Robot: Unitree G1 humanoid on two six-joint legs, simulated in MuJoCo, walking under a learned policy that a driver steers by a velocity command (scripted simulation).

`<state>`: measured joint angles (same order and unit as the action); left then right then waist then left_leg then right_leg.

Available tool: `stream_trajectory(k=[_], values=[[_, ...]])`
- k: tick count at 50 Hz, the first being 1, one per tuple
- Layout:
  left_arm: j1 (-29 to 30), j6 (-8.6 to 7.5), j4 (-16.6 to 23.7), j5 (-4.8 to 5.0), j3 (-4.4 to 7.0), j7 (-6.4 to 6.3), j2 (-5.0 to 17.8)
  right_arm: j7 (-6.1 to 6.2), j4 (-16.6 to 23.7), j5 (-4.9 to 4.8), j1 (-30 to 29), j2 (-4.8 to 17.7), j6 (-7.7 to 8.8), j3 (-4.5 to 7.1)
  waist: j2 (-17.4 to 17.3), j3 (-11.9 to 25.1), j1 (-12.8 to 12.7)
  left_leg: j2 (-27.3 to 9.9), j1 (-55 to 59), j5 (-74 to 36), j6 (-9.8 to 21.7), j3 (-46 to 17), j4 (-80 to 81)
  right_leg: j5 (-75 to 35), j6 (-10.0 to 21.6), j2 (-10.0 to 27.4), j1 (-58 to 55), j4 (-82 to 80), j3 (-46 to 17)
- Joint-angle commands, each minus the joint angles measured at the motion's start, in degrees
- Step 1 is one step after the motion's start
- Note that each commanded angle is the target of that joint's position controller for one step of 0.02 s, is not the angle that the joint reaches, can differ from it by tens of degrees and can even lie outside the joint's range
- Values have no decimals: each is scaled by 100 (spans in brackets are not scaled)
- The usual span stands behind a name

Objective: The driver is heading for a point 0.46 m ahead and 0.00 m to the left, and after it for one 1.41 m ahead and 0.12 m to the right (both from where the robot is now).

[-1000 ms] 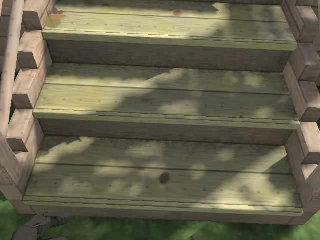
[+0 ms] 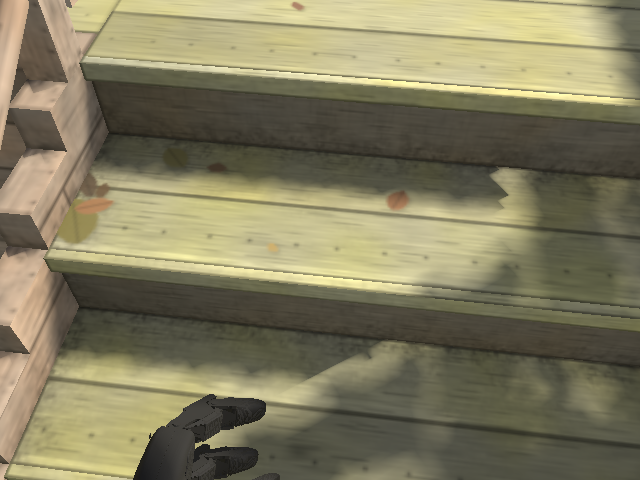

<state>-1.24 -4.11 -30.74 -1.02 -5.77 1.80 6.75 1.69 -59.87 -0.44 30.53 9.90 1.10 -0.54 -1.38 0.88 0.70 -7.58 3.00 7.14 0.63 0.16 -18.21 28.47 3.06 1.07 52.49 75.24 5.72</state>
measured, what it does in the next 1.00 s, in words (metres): climbs: left foot 0.17 m higher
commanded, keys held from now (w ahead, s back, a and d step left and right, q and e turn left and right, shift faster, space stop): w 0.40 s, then no key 0.60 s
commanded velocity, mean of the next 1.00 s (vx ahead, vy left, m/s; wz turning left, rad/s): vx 0.31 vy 0.00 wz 0.00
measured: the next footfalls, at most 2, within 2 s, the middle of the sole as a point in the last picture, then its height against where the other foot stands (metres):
left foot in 0.50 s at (285, 413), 0.17 m higher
right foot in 1.06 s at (439, 422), level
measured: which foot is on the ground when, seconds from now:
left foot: down 0.00-0.00, up 0.02-0.48, down 0.50-1.00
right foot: down 0.00-0.54, up 0.56-1.00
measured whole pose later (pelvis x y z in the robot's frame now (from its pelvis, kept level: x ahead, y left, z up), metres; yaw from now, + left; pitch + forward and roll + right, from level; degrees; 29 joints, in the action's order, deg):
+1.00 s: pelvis +0.46 -0.02 +0.31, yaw +0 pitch +3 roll +0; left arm -8.3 0.5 -57.1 -0.3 -1.8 -2.4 6.6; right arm 3.2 -62.6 2.7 19.4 5.6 1.2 -2.1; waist 2.1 5.2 1.2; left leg -1.0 -15.2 15.4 1.8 6.1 -27.3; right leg 11.6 -3.4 3.6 40.3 73.1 -1.8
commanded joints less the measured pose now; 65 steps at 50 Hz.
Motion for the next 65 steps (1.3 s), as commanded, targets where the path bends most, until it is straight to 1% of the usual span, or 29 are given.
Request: stream_trajectory(k=[1, 2, 3, 4, 7, 12, 16, 20, 21, 23, 25, 26, 27, 28, 30, 31, 33, 36, 40, 46, 49, 51, 53, 54, 55, 56, 58, 60, 65], values=[[-3398, 169, -988, -314, 936, -190, 2332, -250, 511, 70, -98, 609, 406, 256, 2365, 2714, -1200, 1662, -3187, 560, 220, -1436, -6713, -1467, 1599, 1980, -5562, -5791, -6652], [-2937, 139, -1027, -213, 869, -192, 1904, -454, 553, -117, -270, 367, 531, 322, 1311, 2224, -1028, 1635, -4117, 787, 259, -2176, -8533, 191, 1441, 2200, -5082, -5922, -6938], [-2651, 120, -1326, 23, 746, -134, 1457, -526, 1175, -138, -1332, 190, 528, 194, 921, 754, -840, 1320, -5153, 760, 434, -1576, -8936, 1555, 1174, 1885, -4267, -5715, -5945], [-2482, 107, -1803, -3, 631, -29, 904, -513, 1646, -108, -2152, -4, 500, 72, 535, -276, -569, 997, -5785, 537, 631, -1139, -9017, 1627, 959, 1671, -3248, -5557, -4707], [-1739, 89, -2442, -198, 393, 86, -155, -410, 1688, -194, -1477, -104, 251, -73, 699, -483, 265, 1000, -6001, 272, 893, -1135, -10221, -4, 545, 1199, -2380, -5535, -2611], [-1847, 37, -2748, -331, 355, 98, 319, -174, 1660, 4, -1715, -155, 48, -218, 347, -387, 265, 1168, -6873, -808, 390, -516, -10029, -1290, 617, 1019, -2114, -5830, -929], [-3032, 74, -3182, -113, 394, -40, 638, -150, 2303, -95, -3106, -560, 181, -487, 515, -650, -266, 993, -9065, -160, 309, -353, -10116, -947, 432, 1140, -3813, -5955, -1188], [-3865, 185, -3332, 143, 448, -436, 807, -415, 3101, 20, -5003, -637, 351, -796, 590, -369, -704, 145, -7704, -123, 208, 946, -7452, -2195, 622, 1634, -3935, -7741, -1454], [-3983, 226, -3496, 271, 483, -521, 864, -450, 3184, -22, -5144, -477, 359, -819, 699, -294, -653, 189, -7039, 232, 235, 1156, -6390, -3159, 473, 1526, -4394, -7902, -973], [-3951, 117, -3577, 169, 455, -410, 1080, -511, 3040, -50, -4373, -97, 478, -622, 1554, 584, -160, 1169, -3986, 756, 541, 1884, -5412, -9926, 474, 1217, -4521, -6626, -240], [-3307, 157, -3501, 99, 691, -373, 2015, -407, 2399, 57, -2244, 474, 390, -308, 2100, 1345, 1089, 1207, -3245, 1065, 936, 1083, -4028, -12543, 552, 1553, -6163, -4913, -357], [-2886, 90, -3280, 51, 716, -347, 1913, -406, 2039, 372, -1554, 720, 346, -173, 1871, 1861, 1363, 766, -2022, 375, 1174, -123, -3433, -11411, 492, 1319, -5561, -3789, -502], [-3427, 9, -3222, -48, 672, -204, 1130, -334, 1560, 492, -849, 1117, 185, 41, -68, 2691, 1001, -472, -73, -179, 2169, -2728, -2320, -8428, 275, 417, -3380, -1969, -761], [-3068, -72, -3450, -95, 735, -40, 923, -133, 1231, 650, -339, 1345, -101, 145, -855, 2851, 1116, -1329, -32, -107, 2594, -5152, -39, -1958, -26, -718, -2689, 1013, -1326], [-2035, -108, -2653, 193, 708, 36, 231, -182, 980, 117, -1734, 764, -75, 62, 69, 1160, 315, -1136, -1888, 1901, 1691, -4067, 96, -1580, -26, -493, -1395, 3861, -1990], [-1570, -39, -2266, 129, 618, -67, -41, -276, 711, 51, -2184, 259, 24, -37, 422, 120, 10, -904, -2956, 1691, 1312, -2927, -208, -1462, 99, -392, -858, 4026, -1758], [-1832, 1, -1973, 241, 632, -222, 184, -432, 258, 189, -2285, -360, 200, -140, 636, -220, -456, -451, -3364, 658, 819, -1483, -516, -1671, 407, -377, -559, 4032, -1979], [-2114, 88, -2084, 115, 381, -300, -172, -472, 121, 329, -2082, -380, 263, -183, 251, -116, -711, -162, -3128, -1083, 594, -141, -530, -2276, 445, -382, -180, 2968, -1929], [-2313, 341, -2510, -20, 434, -451, 133, -347, 129, 596, -2080, -76, 335, -276, -423, 469, -853, -118, -3465, -2702, 913, 457, -600, -2788, -274, -382, -912, 2651, -1159], [-967, 358, -2457, 77, 432, -536, 58, 117, -71, 294, -1008, 108, 222, -127, -681, 359, -113, -662, -1080, -1850, 1092, -454, -152, -1471, -704, 122, 383, 2146, -1210], [-645, 454, -2493, 58, 325, -383, -38, 225, 99, 267, -1626, 141, 8, -79, -509, 210, -261, -284, -2402, -1873, 919, 204, 29, -1748, -667, 449, -2316, -1990, -496], [-841, 481, -2704, 126, 490, -405, 175, 228, 23, 220, -1146, 489, -70, 50, -559, 135, -263, -240, -1789, -2249, 904, -52, -199, -1595, -587, -144, -3241, -4108, 2], [-949, 336, -2799, 74, 702, -393, 740, 152, 171, -87, -1088, 937, -26, 232, -596, -194, -132, 36, -284, -3383, 553, -208, -1219, -2836, -362, -191, -3054, -6564, -215], [-1434, 332, -2942, -5, 843, -412, 1320, 114, 371, -35, -968, 873, 157, 254, -53, 506, 35, 86, -947, -2188, 525, -167, -1943, -5882, -298, 503, -4543, -6226, -764], [-1908, 441, -3168, -36, 869, -418, 1428, -46, 130, 102, -327, 304, 310, 187, 1761, 1332, 136, 433, -2857, 1346, 207, -69, -2860, -10431, 337, 1525, -6905, -4642, -1581], [-1814, 503, -3012, -47, 699, -420, 758, -140, -232, -29, -71, -2, 366, 140, 1937, 1513, 56, 533, -3198, 2661, -40, -353, -3821, -10898, 1048, 2078, -6594, -4454, -1772], [-1517, 434, -2814, -192, 660, -382, 586, -129, -194, -196, -855, 6, 200, 225, 1302, 886, -104, 743, -3679, 3037, -389, -455, -5352, -9361, 1326, 1947, -5688, -4947, -1601], [-847, 345, -2675, -146, 683, -403, 650, 33, -114, -30, -1101, 77, -27, 291, 690, 232, 200, 443, -3519, 2796, -642, -409, -4815, -7502, 1020, 1538, -4873, -5225, -1151], [-758, 431, -2667, 50, 756, -411, 960, 125, -272, 51, -760, 63, -117, 282, 1055, 221, 396, 743, -1614, -260, -333, 491, -560, -8545, 486, 878, -4737, -4822, -607]])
